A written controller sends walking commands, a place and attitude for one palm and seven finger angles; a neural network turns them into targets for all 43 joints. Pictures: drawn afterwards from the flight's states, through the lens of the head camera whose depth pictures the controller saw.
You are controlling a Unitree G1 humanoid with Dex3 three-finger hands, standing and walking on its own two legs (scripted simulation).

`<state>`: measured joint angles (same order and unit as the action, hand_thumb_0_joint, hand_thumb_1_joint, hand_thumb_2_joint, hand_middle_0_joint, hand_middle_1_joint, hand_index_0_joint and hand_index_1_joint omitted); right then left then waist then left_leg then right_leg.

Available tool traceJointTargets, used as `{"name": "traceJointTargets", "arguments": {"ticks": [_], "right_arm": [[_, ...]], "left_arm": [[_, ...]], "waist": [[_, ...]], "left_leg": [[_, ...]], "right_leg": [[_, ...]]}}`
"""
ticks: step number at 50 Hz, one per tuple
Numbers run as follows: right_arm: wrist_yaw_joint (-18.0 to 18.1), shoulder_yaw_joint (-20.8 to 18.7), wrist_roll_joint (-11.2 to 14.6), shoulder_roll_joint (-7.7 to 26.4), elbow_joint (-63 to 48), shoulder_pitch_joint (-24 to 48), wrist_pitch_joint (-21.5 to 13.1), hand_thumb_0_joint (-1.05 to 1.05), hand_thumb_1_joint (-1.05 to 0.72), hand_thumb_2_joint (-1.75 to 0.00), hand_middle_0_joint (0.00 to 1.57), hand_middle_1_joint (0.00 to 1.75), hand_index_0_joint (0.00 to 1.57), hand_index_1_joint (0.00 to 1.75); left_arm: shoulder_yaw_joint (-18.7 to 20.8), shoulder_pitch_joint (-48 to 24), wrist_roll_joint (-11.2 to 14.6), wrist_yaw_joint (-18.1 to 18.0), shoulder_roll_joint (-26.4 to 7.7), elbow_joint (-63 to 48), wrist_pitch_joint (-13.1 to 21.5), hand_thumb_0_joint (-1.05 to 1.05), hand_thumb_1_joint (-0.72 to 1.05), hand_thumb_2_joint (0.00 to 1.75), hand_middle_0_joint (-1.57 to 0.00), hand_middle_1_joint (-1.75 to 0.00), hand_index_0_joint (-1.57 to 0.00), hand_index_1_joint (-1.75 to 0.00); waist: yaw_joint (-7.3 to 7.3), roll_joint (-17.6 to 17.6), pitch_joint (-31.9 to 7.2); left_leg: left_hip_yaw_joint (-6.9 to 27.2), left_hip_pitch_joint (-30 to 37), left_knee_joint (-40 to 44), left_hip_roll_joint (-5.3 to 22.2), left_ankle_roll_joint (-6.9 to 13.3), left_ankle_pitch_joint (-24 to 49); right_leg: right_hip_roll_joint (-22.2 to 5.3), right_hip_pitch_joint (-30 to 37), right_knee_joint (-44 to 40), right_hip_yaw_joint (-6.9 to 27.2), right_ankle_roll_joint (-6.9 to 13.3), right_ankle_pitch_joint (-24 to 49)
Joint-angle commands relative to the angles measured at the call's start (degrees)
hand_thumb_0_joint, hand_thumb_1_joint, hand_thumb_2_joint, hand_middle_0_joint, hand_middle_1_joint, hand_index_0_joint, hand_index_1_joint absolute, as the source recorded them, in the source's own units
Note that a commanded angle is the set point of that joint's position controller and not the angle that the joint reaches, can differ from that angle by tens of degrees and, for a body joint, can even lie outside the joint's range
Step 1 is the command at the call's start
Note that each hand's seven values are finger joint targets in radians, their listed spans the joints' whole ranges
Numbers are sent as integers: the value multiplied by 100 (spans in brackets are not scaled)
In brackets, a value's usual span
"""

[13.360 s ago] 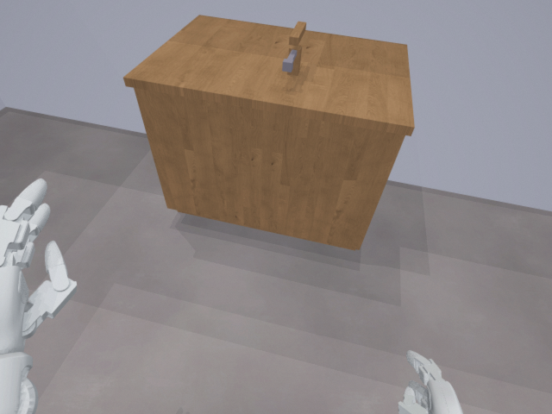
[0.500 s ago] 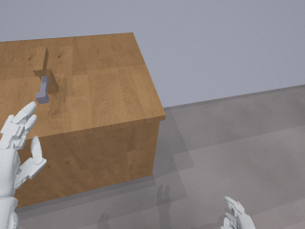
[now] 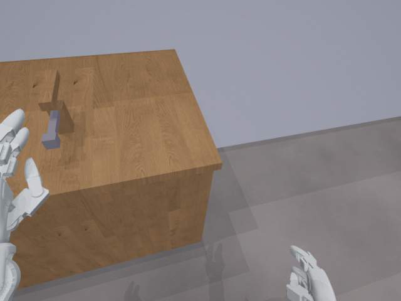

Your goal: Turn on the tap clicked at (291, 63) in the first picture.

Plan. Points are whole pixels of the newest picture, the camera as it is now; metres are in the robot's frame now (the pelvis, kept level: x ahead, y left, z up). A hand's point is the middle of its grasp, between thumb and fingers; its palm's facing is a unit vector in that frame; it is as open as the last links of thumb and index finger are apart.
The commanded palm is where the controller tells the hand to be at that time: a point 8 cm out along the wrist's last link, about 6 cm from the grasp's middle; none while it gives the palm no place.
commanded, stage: shuffle to correct the standing spot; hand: left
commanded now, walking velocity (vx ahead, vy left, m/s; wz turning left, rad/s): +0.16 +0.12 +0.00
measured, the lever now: (51, 140) +0.42 +0.38 +0.05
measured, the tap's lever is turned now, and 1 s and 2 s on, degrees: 0 0 0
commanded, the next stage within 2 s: come to a stop and stand still in 0.82 s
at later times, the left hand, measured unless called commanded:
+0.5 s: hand (28, 187) +0.23 +0.27 +0.17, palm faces +0.40 -0.86 -0.33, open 7.4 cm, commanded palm +0.17 +0.32 +0.19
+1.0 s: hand (11, 157) +0.28 +0.33 +0.16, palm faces +0.42 -0.83 -0.36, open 7.4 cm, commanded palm +0.22 +0.37 +0.19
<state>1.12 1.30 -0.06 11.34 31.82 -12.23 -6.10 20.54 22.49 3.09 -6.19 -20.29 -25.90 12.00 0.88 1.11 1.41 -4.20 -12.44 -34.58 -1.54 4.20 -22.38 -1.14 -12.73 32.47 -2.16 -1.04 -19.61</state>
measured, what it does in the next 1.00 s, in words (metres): steps to the left: left foot, then right foot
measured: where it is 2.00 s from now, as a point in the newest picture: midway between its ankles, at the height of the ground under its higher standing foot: outside the picture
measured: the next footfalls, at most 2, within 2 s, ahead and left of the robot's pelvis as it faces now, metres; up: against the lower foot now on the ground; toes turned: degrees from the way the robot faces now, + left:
left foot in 0.48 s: +0.12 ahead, +0.17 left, +0.00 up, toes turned -1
right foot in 0.68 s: +0.06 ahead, -0.04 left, +0.00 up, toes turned -3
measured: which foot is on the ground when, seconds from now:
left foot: down 0.00-0.32, up 0.34-0.46, down 0.48-0.68, up 0.70-0.96, down 0.98-1.00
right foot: down 0.00-0.48, up 0.50-0.66, down 0.68-0.98, up 1.00-1.00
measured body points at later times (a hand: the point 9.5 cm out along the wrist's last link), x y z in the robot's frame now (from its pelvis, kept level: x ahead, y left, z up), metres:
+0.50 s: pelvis +0.01 +0.04 -0.02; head +0.03 +0.06 +0.43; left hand +0.20 +0.32 +0.18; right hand +0.18 -0.21 -0.09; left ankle +0.08 +0.17 -0.73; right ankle -0.03 -0.13 -0.72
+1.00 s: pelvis +0.06 +0.09 +0.00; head +0.09 +0.09 +0.45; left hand +0.25 +0.38 +0.18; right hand +0.22 -0.17 -0.09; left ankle +0.09 +0.21 -0.73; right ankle +0.03 -0.04 -0.72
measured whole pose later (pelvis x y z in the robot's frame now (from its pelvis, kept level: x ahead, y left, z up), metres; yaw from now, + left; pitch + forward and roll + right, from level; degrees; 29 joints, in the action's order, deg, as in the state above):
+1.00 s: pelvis +0.06 +0.09 +0.00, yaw +0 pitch -1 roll +1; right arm 2.2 -2.2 -0.4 13.8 36.0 -12.3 -8.0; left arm 20.5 23.0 1.9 -7.8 -18.7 -25.4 12.3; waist 1.4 2.2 4.3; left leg -4.2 -16.8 -31.2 1.2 1.3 -14.0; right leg -3.6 -14.9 39.4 -1.0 -0.6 -22.6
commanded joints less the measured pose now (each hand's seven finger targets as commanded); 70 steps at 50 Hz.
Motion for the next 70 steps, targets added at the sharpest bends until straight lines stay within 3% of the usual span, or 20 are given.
{"name": "traceJointTargets", "arguments": {"ticks": [1,12,15,17,19,22,24,25,27,32,33,34,35,41,46,48,50,55,62,70], "right_arm": [[17,-365,60,742,-879,446,-272,0,-90,-90,20,30,20,30],[-39,-389,79,746,-920,423,-122,0,-90,-90,20,30,20,30],[-47,-535,140,812,-924,408,-146,0,-90,-90,20,30,20,30],[-98,-519,132,899,-808,483,-126,0,-90,-90,20,30,20,30],[-145,-403,75,665,-741,449,45,0,-90,-90,20,30,20,30],[-20,-377,85,542,-610,538,-33,0,-90,-90,20,30,20,30],[62,-577,84,892,-724,419,-190,0,-90,-90,20,30,20,30],[43,-601,89,804,-833,437,-256,0,-90,-90,20,30,20,30],[41,-510,72,676,-770,567,-304,0,-90,-90,20,30,20,30],[-42,-382,164,616,-689,641,-358,0,-90,-90,20,30,20,30],[-46,-372,142,549,-705,582,-315,0,-90,-90,20,30,20,30],[-73,-403,105,461,-734,516,-208,0,-90,-90,20,30,20,30],[-53,-388,71,637,-689,537,-192,0,-90,-90,20,30,20,30],[38,-306,62,568,-411,414,-213,0,-90,-90,20,30,20,30],[131,-408,-45,528,-495,608,-551,0,-90,-90,20,30,20,30],[156,-552,6,767,-566,500,-573,0,-90,-90,20,30,20,30],[57,-602,20,770,-721,527,-480,0,-90,-90,20,30,20,30],[-92,-437,13,587,-716,544,-474,0,-90,-90,20,30,20,30],[-33,-448,154,596,-760,327,-278,0,-90,-90,20,30,20,30],[252,-266,61,663,-721,743,-315,0,-90,-90,20,30,20,30]], "left_arm": [[658,-361,-10,-120,-1090,-1525,467,0,90,90,-20,-30,-20,-30],[797,-91,4,-76,-1087,-1396,398,0,90,90,-20,-30,-20,-30],[882,-5,51,-140,-1182,-1239,460,0,90,90,-20,-30,-20,-30],[815,-157,40,-221,-1120,-1273,598,0,90,90,-20,-30,-20,-30],[644,-166,-70,-184,-976,-1490,576,0,90,90,-20,-30,-20,-30],[533,-874,-50,-143,-1039,-1977,528,0,90,90,-20,-30,-20,-30],[615,-956,-107,-165,-1084,-2176,564,0,90,90,-20,-30,-20,-30],[781,-973,-160,-195,-1279,-2169,601,0,90,90,-20,-30,-20,-30],[1138,-665,-61,-140,-1525,-1745,536,0,90,90,-20,-30,-20,-30],[1025,21,-39,-79,-1138,-1332,529,0,90,90,-20,-30,-20,-30],[993,171,-79,-69,-1182,-1251,500,0,90,90,-20,-30,-20,-30],[1034,248,-103,-38,-1320,-1120,451,0,90,90,-20,-30,-20,-30],[994,-22,-8,-36,-1242,-1117,376,0,90,90,-20,-30,-20,-30],[770,-120,-117,-102,-948,-432,427,0,90,90,-20,-30,-20,-30],[426,-730,-164,-198,-840,-1185,480,0,90,90,-20,-30,-20,-30],[456,-704,-128,-235,-915,-1864,536,0,90,90,-20,-30,-20,-30],[619,-754,-226,-240,-1238,-2152,551,0,90,90,-20,-30,-20,-30],[1031,64,-105,-227,-1335,-2248,405,0,90,90,-20,-30,-20,-30],[831,697,160,-115,-801,-627,2,0,90,90,-20,-30,-20,-30],[300,-722,-20,-272,-947,-1753,30,0,90,90,-20,-30,-20,-30]], "waist": [[-53,-249,-1060],[-80,-727,-663],[111,1416,-993],[152,898,-437],[-7,194,-130],[-291,-649,-450],[-260,-2444,-614],[-202,-2354,-614],[-90,-1360,-468],[102,-1212,-597],[137,-422,-562],[122,1383,-326],[40,1475,39],[-96,780,-225],[62,418,-877],[-68,-913,-1295],[30,-1109,-1150],[-5,-1728,-877],[-182,963,-460],[5,-526,-932]], "left_leg": [[467,-74,43,348,-250,2579],[923,355,275,867,-235,4114],[142,-2296,-2804,-127,-464,1697],[1483,-3233,-3493,485,-250,-1110],[1417,-1973,-2053,910,-160,-798],[-123,712,-43,-89,-462,1327],[2156,1108,1223,1153,224,745],[3248,616,1782,1613,776,353],[3144,-89,1695,1694,1088,401],[1126,-1946,930,939,378,-1020],[686,-2614,-158,450,90,-1254],[113,-3124,-2293,-186,-219,-1003],[436,-3215,-3527,-98,-381,-445],[338,-2256,-2096,450,-417,605],[-509,314,777,-115,-179,1224],[1031,1905,1005,982,347,2606],[2275,1943,1296,1907,875,4204],[973,530,950,1439,165,4425],[317,-363,-256,227,-524,568],[893,498,1197,860,-268,2789]], "right_leg": [[-455,793,52,674,641,2622],[131,169,-36,-408,372,754],[-1609,2300,-633,2129,1536,3452],[-2510,1931,-814,2916,1815,3347],[-2064,236,-673,1750,1258,2126],[-611,-1103,135,-143,541,368],[187,-1909,2670,-307,150,-1152],[405,-1901,3564,63,177,-1572],[38,-1711,3644,336,141,-1344],[70,888,313,-43,236,-507],[-244,1352,-580,567,433,-874],[-1508,976,-1999,2924,964,-2164],[-2218,274,-2594,3973,1125,-2148],[-1298,384,-1405,1121,971,1692],[-764,351,-554,486,634,1771],[-236,-841,1322,100,185,1438],[154,-1798,2719,235,132,-1084],[-23,-316,413,1,197,-81],[-1022,70,-1662,1602,769,2245],[-249,511,-826,461,175,2223]]}}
